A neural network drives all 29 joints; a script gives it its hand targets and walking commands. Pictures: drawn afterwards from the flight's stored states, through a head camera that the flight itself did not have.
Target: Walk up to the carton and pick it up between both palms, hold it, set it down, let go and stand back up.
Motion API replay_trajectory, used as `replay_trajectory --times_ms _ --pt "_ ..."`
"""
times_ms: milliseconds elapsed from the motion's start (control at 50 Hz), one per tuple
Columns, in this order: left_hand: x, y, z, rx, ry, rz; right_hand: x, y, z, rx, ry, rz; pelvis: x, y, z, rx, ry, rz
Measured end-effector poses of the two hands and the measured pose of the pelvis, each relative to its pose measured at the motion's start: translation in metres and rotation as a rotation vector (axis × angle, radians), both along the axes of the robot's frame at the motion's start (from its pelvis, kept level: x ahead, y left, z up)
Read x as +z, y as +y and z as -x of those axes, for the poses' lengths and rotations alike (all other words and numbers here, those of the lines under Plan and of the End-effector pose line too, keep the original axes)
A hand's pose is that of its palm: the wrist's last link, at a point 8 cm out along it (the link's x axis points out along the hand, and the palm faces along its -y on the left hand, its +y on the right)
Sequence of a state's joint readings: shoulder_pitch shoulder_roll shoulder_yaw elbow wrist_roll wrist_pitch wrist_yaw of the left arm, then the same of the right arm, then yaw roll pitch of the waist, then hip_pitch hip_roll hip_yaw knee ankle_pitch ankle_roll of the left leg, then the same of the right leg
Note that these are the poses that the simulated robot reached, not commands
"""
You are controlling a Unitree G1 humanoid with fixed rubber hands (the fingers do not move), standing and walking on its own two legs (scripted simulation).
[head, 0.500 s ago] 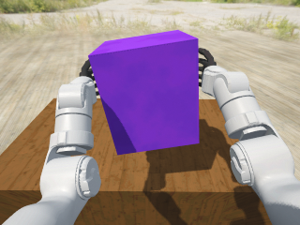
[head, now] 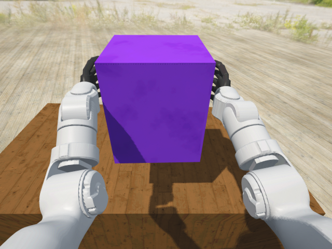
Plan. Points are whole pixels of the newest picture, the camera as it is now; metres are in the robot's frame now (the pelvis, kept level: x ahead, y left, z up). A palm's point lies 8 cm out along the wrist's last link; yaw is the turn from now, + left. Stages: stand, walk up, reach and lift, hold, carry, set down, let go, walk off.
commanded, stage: set down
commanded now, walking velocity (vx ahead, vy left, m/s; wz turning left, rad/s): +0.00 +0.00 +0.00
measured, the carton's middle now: (156, 98) +0.41 -0.01 +0.24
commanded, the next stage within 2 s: none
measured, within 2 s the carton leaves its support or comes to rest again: neither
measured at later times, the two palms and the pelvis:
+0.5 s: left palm (95, 99) +0.42 +0.14 +0.24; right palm (217, 110) +0.37 -0.16 +0.23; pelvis +0.01 +0.02 +0.00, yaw -1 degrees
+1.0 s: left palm (105, 108) +0.43 +0.12 +0.21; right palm (220, 122) +0.36 -0.17 +0.19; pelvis +0.00 +0.02 +0.00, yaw -1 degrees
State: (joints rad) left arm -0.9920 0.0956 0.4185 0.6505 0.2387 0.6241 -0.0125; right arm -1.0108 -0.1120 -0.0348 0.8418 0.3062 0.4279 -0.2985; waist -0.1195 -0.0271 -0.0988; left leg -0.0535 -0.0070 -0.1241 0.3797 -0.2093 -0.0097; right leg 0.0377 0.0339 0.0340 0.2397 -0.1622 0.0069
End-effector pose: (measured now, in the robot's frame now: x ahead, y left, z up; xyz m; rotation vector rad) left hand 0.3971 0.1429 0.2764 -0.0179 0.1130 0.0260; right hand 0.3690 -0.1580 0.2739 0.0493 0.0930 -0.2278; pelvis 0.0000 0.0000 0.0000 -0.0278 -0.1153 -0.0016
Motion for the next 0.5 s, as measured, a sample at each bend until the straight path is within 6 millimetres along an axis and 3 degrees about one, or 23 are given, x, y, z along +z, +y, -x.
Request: replay_trajectory --times_ms 120,200,500 --pt "-0.031 0.007 -0.006 -0.007 0.017 -0.009 -0.032 0.008 -0.004 -0.004 0.021 0.030 -0.001 0.002 -0.001 0.011 -0.003 0.005" --pt "-0.042 0.008 -0.008 -0.018 0.004 -0.012 -0.042 0.009 -0.003 -0.013 0.007 0.032 -0.001 0.005 -0.001 0.015 0.005 0.010" --pt "-0.038 -0.004 -0.021 -0.060 -0.006 -0.046 -0.049 -0.001 -0.002 -0.059 -0.011 -0.006 -0.001 0.019 -0.007 -0.015 0.010 0.009"
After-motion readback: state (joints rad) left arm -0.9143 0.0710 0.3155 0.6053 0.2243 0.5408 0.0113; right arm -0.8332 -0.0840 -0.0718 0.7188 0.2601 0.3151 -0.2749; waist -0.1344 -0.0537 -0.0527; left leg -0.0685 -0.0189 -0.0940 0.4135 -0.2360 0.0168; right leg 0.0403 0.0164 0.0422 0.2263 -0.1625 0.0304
